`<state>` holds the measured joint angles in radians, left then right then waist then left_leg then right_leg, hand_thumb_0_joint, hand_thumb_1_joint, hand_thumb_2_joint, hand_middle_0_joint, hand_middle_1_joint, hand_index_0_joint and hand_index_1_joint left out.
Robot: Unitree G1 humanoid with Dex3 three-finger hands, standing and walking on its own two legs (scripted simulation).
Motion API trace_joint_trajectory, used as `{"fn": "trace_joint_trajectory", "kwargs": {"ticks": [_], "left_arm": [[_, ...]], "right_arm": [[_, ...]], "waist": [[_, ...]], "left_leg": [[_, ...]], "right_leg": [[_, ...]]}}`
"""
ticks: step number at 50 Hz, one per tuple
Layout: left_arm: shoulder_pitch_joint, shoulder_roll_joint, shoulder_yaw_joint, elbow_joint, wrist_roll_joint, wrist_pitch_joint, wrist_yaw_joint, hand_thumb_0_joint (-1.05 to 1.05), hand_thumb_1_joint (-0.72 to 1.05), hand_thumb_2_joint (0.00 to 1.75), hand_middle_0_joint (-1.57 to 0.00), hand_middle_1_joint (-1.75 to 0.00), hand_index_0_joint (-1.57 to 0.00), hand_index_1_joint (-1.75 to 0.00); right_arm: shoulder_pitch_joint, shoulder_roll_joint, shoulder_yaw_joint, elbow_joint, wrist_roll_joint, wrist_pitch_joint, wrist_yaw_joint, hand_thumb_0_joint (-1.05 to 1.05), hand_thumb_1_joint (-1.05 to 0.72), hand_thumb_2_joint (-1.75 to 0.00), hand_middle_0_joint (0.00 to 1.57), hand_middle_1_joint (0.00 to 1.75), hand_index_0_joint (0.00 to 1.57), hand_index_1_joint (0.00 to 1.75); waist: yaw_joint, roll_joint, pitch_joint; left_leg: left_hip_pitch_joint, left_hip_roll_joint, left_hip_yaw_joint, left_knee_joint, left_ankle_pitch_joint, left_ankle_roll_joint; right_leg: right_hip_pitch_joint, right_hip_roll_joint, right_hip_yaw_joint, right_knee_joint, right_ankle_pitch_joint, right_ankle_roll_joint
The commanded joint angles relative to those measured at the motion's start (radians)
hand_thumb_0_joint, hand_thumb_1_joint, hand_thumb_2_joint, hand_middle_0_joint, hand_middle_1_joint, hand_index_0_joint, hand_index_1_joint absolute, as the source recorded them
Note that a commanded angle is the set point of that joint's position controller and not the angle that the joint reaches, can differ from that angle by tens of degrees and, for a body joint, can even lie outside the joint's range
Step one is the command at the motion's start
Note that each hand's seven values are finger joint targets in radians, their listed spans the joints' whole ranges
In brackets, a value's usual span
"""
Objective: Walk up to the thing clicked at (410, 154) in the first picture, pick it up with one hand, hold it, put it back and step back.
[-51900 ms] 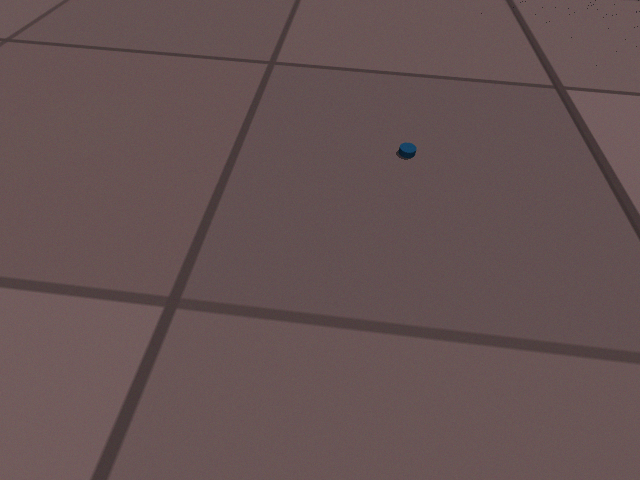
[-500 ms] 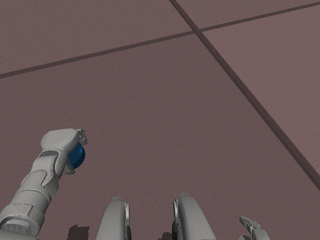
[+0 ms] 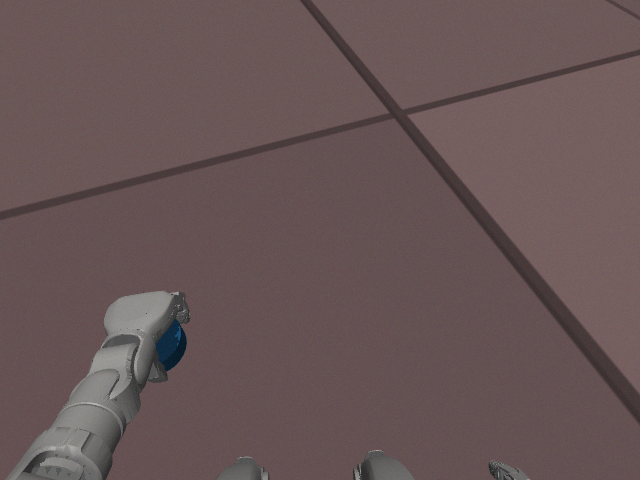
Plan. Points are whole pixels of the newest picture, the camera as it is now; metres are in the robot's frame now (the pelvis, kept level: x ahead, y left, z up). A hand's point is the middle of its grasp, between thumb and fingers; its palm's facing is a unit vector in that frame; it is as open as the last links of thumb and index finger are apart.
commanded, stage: lift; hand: left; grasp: from above
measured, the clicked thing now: (154, 342) +0.34 +0.23 -0.11
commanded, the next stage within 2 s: hold in 0.04 s
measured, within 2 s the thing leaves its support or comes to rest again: neither
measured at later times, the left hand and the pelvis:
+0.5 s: hand (138, 329) +0.33 +0.22 -0.04, palm faces -0.46 -0.06 -0.89, open 10.0 cm; pelvis +0.02 +0.00 +0.03, yaw +0 degrees
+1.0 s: hand (133, 342) +0.30 +0.22 -0.01, palm faces -0.46 -0.06 -0.89, open 9.9 cm; pelvis +0.01 +0.00 +0.04, yaw -1 degrees
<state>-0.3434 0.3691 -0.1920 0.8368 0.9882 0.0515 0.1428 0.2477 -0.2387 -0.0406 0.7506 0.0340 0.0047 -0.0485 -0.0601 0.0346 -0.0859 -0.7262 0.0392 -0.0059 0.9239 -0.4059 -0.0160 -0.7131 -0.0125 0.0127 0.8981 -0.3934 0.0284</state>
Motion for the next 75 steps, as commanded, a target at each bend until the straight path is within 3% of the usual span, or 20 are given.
{"fn": "trace_joint_trajectory", "kwargs": {"ticks": [1, 11, 13, 19, 27, 34, 46, 53, 60, 69, 70, 71, 72, 75], "left_arm": [[-0.299, 0.211, 0.083, -0.186, 0.005, -0.008, 0.036, 0.0, 0.56, 0.8, -0.88, -0.83, -0.91, -0.79], [-0.286, 0.21, 0.076, -0.223, 0.033, -0.027, 0.018, 0.0, 0.56, 0.79, -0.87, -0.83, -0.91, -0.79], [-0.293, 0.232, 0.088, -0.244, 0.032, -0.033, 0.011, 0.0, 0.57, 0.8, -0.88, -0.82, -0.92, -0.78], [-0.265, 0.208, 0.077, -0.249, 0.025, -0.034, -0.013, 0.0, 0.57, 0.81, -0.88, -0.83, -0.91, -0.79], [-0.248, 0.219, 0.077, -0.295, 0.016, -0.038, -0.054, 0.0, 0.57, 0.79, -0.87, -0.84, -0.92, -0.79], [-0.269, 0.241, 0.09, -0.346, 0.018, -0.041, -0.057, 0.0, 0.55, 0.78, -0.87, -0.82, -0.91, -0.78], [-0.22, 0.217, 0.076, -0.332, 0.006, -0.033, -0.084, 0.0, 0.6, 0.78, -0.9, -0.86, -0.95, -0.81], [-0.251, 0.249, 0.097, -0.383, 0.012, -0.046, -0.091, 0.0, 0.6, 0.81, -0.91, -0.87, -0.95, -0.82], [-0.264, 0.245, 0.094, -0.386, 0.006, -0.046, -0.09, 0.0, 0.58, 0.82, -0.91, -0.85, -0.95, -0.82], [-0.243, 0.225, 0.072, -0.401, -0.004, -0.04, -0.127, 0.0, 0.59, 0.8, -0.9, -0.86, -0.94, -0.82], [-0.251, 0.242, 0.086, -0.4, -0.002, -0.042, -0.128, 0.0, 0.59, 0.8, -0.9, -0.87, -0.94, -0.82], [-0.228, 0.244, 0.094, -0.393, -0.004, -0.043, -0.129, 0.0, 0.58, 0.79, -0.89, -0.86, -0.93, -0.82], [-0.232, 0.238, 0.087, -0.383, -0.004, -0.045, -0.131, 0.0, 0.57, 0.79, -0.89, -0.86, -0.93, -0.82], [-0.227, 0.249, 0.097, -0.399, 0.002, -0.052, -0.136, 0.0, 0.59, 0.8, -0.89, -0.87, -0.94, -0.83]], "right_arm": [[0.021, -0.146, -0.054, -0.1, 0.002, -0.028, -0.008, 0.0, -0.9, -0.9, 0.2, 0.3, 0.2, 0.3], [0.009, -0.149, -0.063, -0.102, 0.005, -0.008, -0.004, 0.0, -0.89, -0.89, 0.2, 0.3, 0.2, 0.3], [0.002, -0.155, -0.065, -0.106, 0.005, -0.005, -0.004, 0.0, -0.89, -0.89, 0.2, 0.3, 0.2, 0.3], [-0.011, -0.156, -0.068, -0.12, 0.007, 0.004, 0.002, 0.0, -0.89, -0.89, 0.2, 0.3, 0.2, 0.3], [-0.044, -0.156, -0.062, -0.156, 0.014, 0.015, 0.002, 0.0, -0.89, -0.9, 0.2, 0.3, 0.2, 0.3], [-0.069, -0.152, -0.055, -0.163, 0.015, 0.015, -0.003, 0.0, -0.9, -0.9, 0.2, 0.3, 0.2, 0.3], [-0.111, -0.147, -0.044, -0.178, 0.019, 0.009, -0.006, 0.0, -0.9, -0.9, 0.2, 0.3, 0.2, 0.3], [-0.118, -0.146, -0.04, -0.183, 0.022, 0.003, -0.011, 0.0, -0.91, -0.9, 0.2, 0.3, 0.2, 0.3], [-0.136, -0.146, -0.038, -0.182, 0.023, 0.0, -0.012, 0.0, -0.91, -0.9, 0.2, 0.3, 0.2, 0.3], [-0.148, -0.142, -0.031, -0.191, 0.028, -0.002, -0.014, 0.0, -0.91, -0.9, 0.2, 0.3, 0.2, 0.3], [-0.146, -0.143, -0.033, -0.19, 0.027, -0.003, -0.015, 0.0, -0.91, -0.9, 0.2, 0.3, 0.2, 0.3], [-0.152, -0.14, -0.03, -0.192, 0.028, -0.002, -0.016, 0.0, -0.91, -0.9, 0.2, 0.3, 0.2, 0.3], [-0.151, -0.141, -0.028, -0.192, 0.026, -0.003, -0.016, 0.0, -0.91, -0.9, 0.2, 0.3, 0.2, 0.3], [-0.153, -0.14, -0.03, -0.194, 0.027, -0.001, -0.017, 0.0, -0.91, -0.9, 0.2, 0.3, 0.2, 0.3]], "waist": [[0.004, -0.002, -0.315], [0.007, 0.012, -0.309], [0.014, 0.013, -0.314], [0.014, 0.012, -0.285], [0.035, 0.007, -0.255], [0.043, -0.001, -0.253], [0.048, -0.017, -0.179], [0.055, -0.004, -0.198], [0.057, 0.007, -0.183], [0.06, -0.019, -0.165], [0.056, -0.01, -0.166], [0.07, -0.015, -0.155], [0.058, -0.03, -0.148], [0.067, -0.001, -0.171]], "left_leg": [[0.257, -0.051, 0.005, -0.165, 0.246, 0.019], [0.376, -0.051, 0.016, -0.227, 0.386, 0.014], [0.389, -0.053, 0.017, -0.24, 0.391, 0.014], [0.42, -0.051, 0.02, -0.274, 0.408, 0.012], [0.438, -0.052, 0.024, -0.319, 0.376, 0.014], [0.456, -0.055, 0.028, -0.339, 0.353, 0.018], [0.461, -0.054, 0.032, -0.397, 0.258, 0.02], [0.484, -0.056, 0.037, -0.411, 0.26, 0.023], [0.507, -0.052, 0.035, -0.434, 0.252, 0.018], [0.516, -0.053, 0.04, -0.454, 0.255, 0.024], [0.518, -0.052, 0.04, -0.457, 0.249, 0.024], [0.509, -0.054, 0.039, -0.459, 0.248, 0.023], [0.507, -0.052, 0.038, -0.461, 0.234, 0.026], [0.525, -0.053, 0.04, -0.462, 0.265, 0.023]], "right_leg": [[0.207, 0.038, -0.007, -0.182, 0.243, -0.027], [0.286, 0.04, -0.015, -0.235, 0.359, -0.028], [0.307, 0.039, -0.015, -0.247, 0.363, -0.028], [0.323, 0.043, -0.014, -0.274, 0.37, -0.03], [0.357, 0.043, -0.012, -0.308, 0.335, -0.033], [0.376, 0.041, -0.005, -0.332, 0.32, -0.029], [0.379, 0.039, -0.006, -0.385, 0.218, -0.032], [0.404, 0.036, 0.0, -0.4, 0.222, -0.03], [0.405, 0.038, -0.007, -0.418, 0.209, -0.033], [0.43, 0.036, -0.003, -0.443, 0.21, -0.03], [0.424, 0.036, -0.002, -0.444, 0.208, -0.03], [0.429, 0.036, -0.005, -0.448, 0.201, -0.03], [0.427, 0.036, -0.004, -0.451, 0.191, -0.029], [0.437, 0.035, -0.003, -0.445, 0.219, -0.033]]}}
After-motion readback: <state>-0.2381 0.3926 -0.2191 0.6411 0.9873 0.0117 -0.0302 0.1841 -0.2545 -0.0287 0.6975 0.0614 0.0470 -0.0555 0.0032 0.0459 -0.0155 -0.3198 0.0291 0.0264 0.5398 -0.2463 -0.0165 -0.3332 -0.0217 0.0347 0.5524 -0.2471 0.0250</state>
